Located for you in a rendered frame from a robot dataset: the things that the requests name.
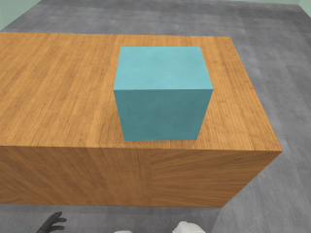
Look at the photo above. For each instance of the robot right thigh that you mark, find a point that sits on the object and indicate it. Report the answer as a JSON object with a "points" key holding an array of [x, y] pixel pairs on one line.
{"points": [[188, 228]]}

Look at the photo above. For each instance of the robot left hand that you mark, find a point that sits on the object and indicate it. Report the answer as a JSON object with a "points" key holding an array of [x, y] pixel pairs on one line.
{"points": [[53, 219]]}

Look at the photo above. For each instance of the pedestal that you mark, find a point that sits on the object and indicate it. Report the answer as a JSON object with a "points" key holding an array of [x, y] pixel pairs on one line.
{"points": [[61, 141]]}

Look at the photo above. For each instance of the carton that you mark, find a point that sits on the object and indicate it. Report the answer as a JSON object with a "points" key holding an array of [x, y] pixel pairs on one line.
{"points": [[161, 93]]}

